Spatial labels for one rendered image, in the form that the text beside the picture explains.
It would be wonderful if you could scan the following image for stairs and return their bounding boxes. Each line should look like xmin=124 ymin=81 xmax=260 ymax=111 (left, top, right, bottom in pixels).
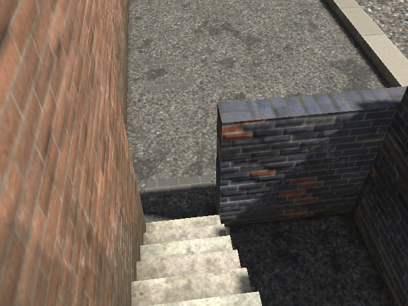
xmin=131 ymin=215 xmax=262 ymax=306

